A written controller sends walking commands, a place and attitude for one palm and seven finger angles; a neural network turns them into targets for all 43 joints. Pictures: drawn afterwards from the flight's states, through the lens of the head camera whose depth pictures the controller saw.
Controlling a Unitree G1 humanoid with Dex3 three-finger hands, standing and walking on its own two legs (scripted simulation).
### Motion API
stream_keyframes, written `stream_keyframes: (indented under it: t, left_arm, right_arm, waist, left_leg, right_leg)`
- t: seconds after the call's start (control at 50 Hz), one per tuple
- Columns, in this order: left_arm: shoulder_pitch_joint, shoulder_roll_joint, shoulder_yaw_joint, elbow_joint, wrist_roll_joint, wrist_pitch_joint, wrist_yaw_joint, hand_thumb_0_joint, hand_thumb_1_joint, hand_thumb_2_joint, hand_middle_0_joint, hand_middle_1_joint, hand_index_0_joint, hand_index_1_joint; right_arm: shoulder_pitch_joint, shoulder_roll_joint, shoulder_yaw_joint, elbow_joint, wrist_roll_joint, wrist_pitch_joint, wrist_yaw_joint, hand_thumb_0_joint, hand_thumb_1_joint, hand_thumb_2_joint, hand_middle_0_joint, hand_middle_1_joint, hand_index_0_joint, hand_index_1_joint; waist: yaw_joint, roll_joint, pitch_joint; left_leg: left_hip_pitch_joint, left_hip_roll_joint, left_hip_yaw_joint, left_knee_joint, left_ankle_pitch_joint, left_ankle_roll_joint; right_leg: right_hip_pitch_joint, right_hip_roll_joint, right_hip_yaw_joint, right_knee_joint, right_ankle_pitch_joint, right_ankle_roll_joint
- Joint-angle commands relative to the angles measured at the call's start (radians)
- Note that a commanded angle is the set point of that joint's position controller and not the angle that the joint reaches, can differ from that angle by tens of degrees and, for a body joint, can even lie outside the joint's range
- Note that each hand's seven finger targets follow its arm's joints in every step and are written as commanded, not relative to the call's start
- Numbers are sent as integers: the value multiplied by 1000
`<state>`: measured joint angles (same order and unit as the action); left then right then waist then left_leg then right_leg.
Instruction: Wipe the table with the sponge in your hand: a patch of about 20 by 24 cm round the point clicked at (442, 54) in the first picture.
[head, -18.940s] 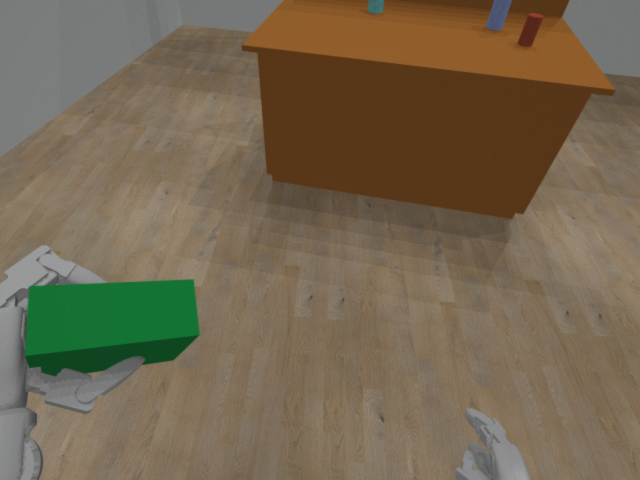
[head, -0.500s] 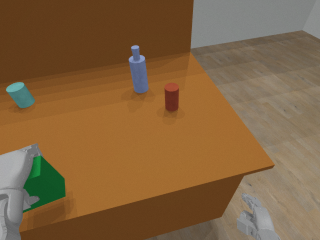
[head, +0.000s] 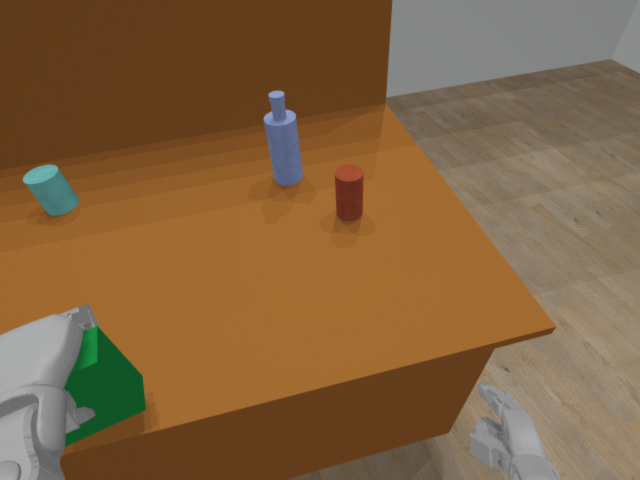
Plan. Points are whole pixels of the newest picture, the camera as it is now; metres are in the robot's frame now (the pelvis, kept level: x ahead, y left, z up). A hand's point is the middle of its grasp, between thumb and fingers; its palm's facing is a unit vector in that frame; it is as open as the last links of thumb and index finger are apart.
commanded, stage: lower the sponge onto the table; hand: left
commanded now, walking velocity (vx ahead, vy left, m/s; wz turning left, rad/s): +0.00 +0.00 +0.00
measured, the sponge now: (84, 397) +0.17 +0.34 +0.01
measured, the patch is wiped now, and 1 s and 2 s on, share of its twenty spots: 0.00 0.05 0.20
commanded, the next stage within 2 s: wipe forward along the first lane in 0.82 s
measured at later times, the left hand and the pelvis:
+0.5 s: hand (104, 387) +0.18 +0.31 +0.02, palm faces -0.16 -0.10 -0.98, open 9.7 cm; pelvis +0.00 -0.01 +0.00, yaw +0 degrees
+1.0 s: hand (105, 384) +0.19 +0.32 +0.02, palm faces -0.08 -0.06 -0.99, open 9.8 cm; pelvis +0.00 +0.00 +0.00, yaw +0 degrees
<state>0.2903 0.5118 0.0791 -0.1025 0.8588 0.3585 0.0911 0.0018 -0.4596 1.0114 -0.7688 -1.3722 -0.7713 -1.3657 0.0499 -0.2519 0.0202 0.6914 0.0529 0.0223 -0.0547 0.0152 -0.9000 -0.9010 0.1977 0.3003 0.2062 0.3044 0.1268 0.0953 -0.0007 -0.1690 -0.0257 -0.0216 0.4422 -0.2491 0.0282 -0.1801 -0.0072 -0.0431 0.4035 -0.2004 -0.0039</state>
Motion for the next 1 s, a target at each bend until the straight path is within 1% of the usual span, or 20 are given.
stream_keyframes:
  t: [0.0,0.04,0.06,0.08,0.12,0.14,0.22,0.28,0.34,0.36,0.44,0.48,0.54,0.58,0.64,0.74,0.76,0.84,0.9,0.98]
  left_arm:
    - [-228,193,7,-188,37,-82,-61,0,100,1300,-1200,-1600,-1200,-1600]
    - [-343,255,61,-247,67,-172,-49,0,100,1300,-1200,-1600,-1200,-1600]
    - [-361,254,71,-267,86,-223,-30,0,100,1300,-1200,-1600,-1200,-1600]
    - [-327,311,143,-232,111,-262,-2,0,100,1300,-1200,-1600,-1200,-1600]
    - [-269,301,172,-242,143,-310,55,0,100,1300,-1200,-1600,-1200,-1600]
    - [-246,328,218,-232,149,-306,83,0,100,1300,-1200,-1600,-1200,-1600]
    - [-170,234,204,-113,88,-234,149,0,100,1300,-1200,-1600,-1200,-1600]
    - [-112,190,162,-38,40,-142,130,0,100,1300,-1200,-1600,-1200,-1600]
    - [-93,164,91,-17,34,-79,73,0,100,1300,-1200,-1600,-1200,-1600]
    - [-113,152,59,-27,34,-78,52,0,100,1300,-1200,-1600,-1200,-1600]
    - [-147,217,87,-140,59,-166,18,0,100,1300,-1200,-1600,-1200,-1600]
    - [-156,244,122,-167,79,-238,39,0,100,1300,-1200,-1600,-1200,-1600]
    - [-130,275,190,-168,105,-296,103,0,100,1300,-1200,-1600,-1200,-1600]
    - [-99,219,173,-112,103,-294,133,0,100,1300,-1200,-1600,-1200,-1600]
    - [-81,209,185,-74,81,-258,155,0,100,1300,-1200,-1600,-1200,-1600]
    - [-118,189,131,-67,85,-201,148,0,100,1300,-1200,-1600,-1200,-1600]
    - [-128,156,94,-79,85,-202,142,0,100,1300,-1200,-1600,-1200,-1600]
    - [-112,202,123,-44,94,-202,126,0,100,1300,-1200,-1600,-1200,-1600]
    - [-134,147,71,-7,94,-206,115,0,100,1300,-1200,-1600,-1200,-1600]
    - [-239,186,91,45,113,-211,116,0,100,1300,-1200,-1600,-1200,-1600]
  right_arm:
    - [-168,-128,-35,-186,-17,-79,-26,0,-900,-900,200,300,200,300]
    - [-165,-115,-32,-186,-28,-103,-39,0,-900,-900,200,300,200,300]
    - [-130,-104,-35,-188,-38,-114,-50,0,-900,-900,200,300,200,300]
    - [-113,-107,-45,-166,-49,-116,-54,0,-900,-900,200,300,200,300]
    - [-93,-101,-55,-158,-58,-113,-50,0,-900,-900,200,300,200,300]
    - [-107,-103,-56,-153,-53,-115,-47,0,-900,-900,200,300,200,300]
    - [-121,-111,-76,-144,-28,-92,-31,0,-900,-900,200,300,200,300]
    - [-160,-124,-70,-141,-11,-74,-18,0,-900,-900,200,300,200,300]
    - [-197,-133,-55,-155,-4,-71,-14,0,-900,-900,200,300,200,300]
    - [-174,-132,-55,-162,-3,-72,-15,0,-900,-900,200,300,200,300]
    - [-158,-128,-62,-176,-24,-95,-21,0,-900,-900,200,300,200,300]
    - [-117,-116,-68,-169,-36,-106,-30,0,-900,-900,200,300,200,300]
    - [-101,-117,-79,-154,-46,-111,-32,0,-900,-900,200,300,200,300]
    - [-86,-115,-87,-146,-41,-105,-28,0,-900,-900,200,300,200,300]
    - [-118,-122,-90,-141,-27,-97,-20,0,-900,-900,200,300,200,300]
    - [-149,-124,-84,-147,-20,-91,-15,0,-900,-900,200,300,200,300]
    - [-128,-119,-85,-154,-20,-95,-15,0,-900,-900,200,300,200,300]
    - [-132,-125,-81,-143,-28,-90,-18,0,-900,-900,200,300,200,300]
    - [-120,-119,-78,-141,-26,-86,-16,0,-900,-900,200,300,200,300]
    - [-107,-122,-76,-130,-25,-87,-26,0,-900,-900,200,300,200,300]
  waist:
    - [-37,-63,-120]
    - [-32,-35,-149]
    - [-24,-18,-207]
    - [-4,10,-203]
    - [17,82,-214]
    - [22,134,-200]
    - [19,13,-153]
    - [19,-59,-150]
    - [4,-39,-129]
    - [-11,-55,-140]
    - [-10,-53,-194]
    - [-6,-41,-221]
    - [4,17,-183]
    - [-3,-4,-158]
    - [5,-7,-138]
    - [4,1,-174]
    - [-8,-14,-211]
    - [-5,-51,-178]
    - [-18,-56,-127]
    - [-24,-61,-129]
  left_leg:
    - [8,7,-59,-75,118,24]
    - [44,8,-70,-62,93,29]
    - [64,5,-60,-48,119,34]
    - [76,4,-63,-40,156,25]
    - [78,6,-62,-29,229,4]
    - [65,7,-78,-33,215,-3]
    - [18,11,-54,-22,250,-13]
    - [-13,12,-40,-39,223,-10]
    - [-25,0,-42,-55,194,-3]
    - [-33,3,-34,-51,187,6]
    - [19,-6,-47,-17,215,25]
    - [42,-6,-46,2,238,29]
    - [48,1,-55,14,250,17]
    - [26,7,-49,21,241,10]
    - [1,10,-53,6,212,1]
    - [-4,8,-52,-4,227,0]
    - [-3,10,-40,4,237,7]
    - [-7,4,-53,4,230,9]
    - [-32,8,-50,-5,190,8]
    - [-40,2,-49,-3,146,8]
  right_leg:
    - [34,16,25,-62,15,-42]
    - [15,33,54,-58,-4,-50]
    - [22,28,34,-44,-1,-50]
    - [22,35,53,-47,20,-61]
    - [22,36,64,-37,63,-75]
    - [21,44,96,-39,63,-84]
    - [13,23,79,-43,116,-76]
    - [38,13,64,-45,113,-59]
    - [48,13,63,-45,100,-56]
    - [50,12,40,-38,95,-51]
    - [53,20,66,-29,139,-52]
    - [40,18,61,-24,143,-53]
    - [-2,25,88,-27,143,-67]
    - [-33,19,74,-25,128,-65]
    - [-33,20,87,-25,116,-67]
    - [-11,18,71,-8,119,-64]
    - [2,14,44,4,131,-57]
    - [-2,23,67,-9,133,-61]
    - [-36,21,39,-14,85,-56]
    - [-64,25,35,-9,38,-57]
